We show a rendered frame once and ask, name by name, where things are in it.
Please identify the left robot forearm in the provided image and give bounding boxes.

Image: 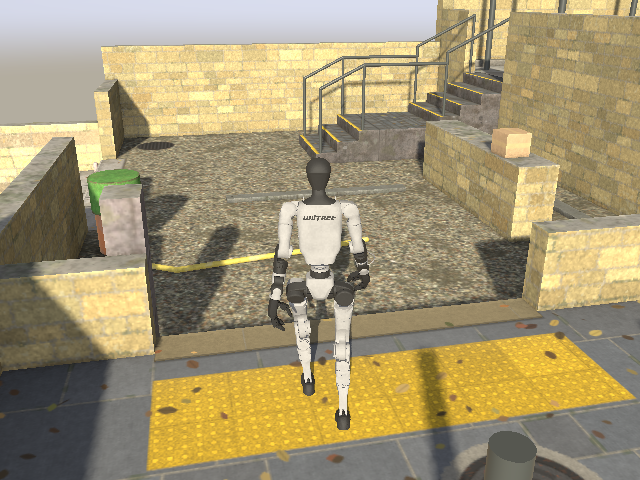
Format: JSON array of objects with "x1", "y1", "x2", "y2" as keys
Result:
[{"x1": 269, "y1": 244, "x2": 288, "y2": 300}]

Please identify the right robot forearm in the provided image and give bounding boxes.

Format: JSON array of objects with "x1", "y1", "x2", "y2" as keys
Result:
[{"x1": 353, "y1": 239, "x2": 369, "y2": 275}]

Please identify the right robot shin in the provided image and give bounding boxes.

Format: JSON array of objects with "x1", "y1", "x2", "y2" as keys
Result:
[{"x1": 335, "y1": 343, "x2": 350, "y2": 416}]

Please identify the robot right upper arm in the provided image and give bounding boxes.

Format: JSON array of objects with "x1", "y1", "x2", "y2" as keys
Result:
[{"x1": 340, "y1": 200, "x2": 364, "y2": 254}]

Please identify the robot left upper arm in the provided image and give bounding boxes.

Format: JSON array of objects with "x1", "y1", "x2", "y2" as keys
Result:
[{"x1": 277, "y1": 201, "x2": 299, "y2": 259}]

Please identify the robot left hand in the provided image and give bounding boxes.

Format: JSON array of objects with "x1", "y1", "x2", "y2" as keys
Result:
[{"x1": 268, "y1": 298, "x2": 292, "y2": 331}]

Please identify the robot right hand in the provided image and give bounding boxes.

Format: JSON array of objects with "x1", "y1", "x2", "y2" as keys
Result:
[{"x1": 347, "y1": 271, "x2": 370, "y2": 291}]

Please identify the robot left thigh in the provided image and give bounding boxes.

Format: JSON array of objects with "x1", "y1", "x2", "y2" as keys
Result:
[{"x1": 286, "y1": 278, "x2": 311, "y2": 338}]

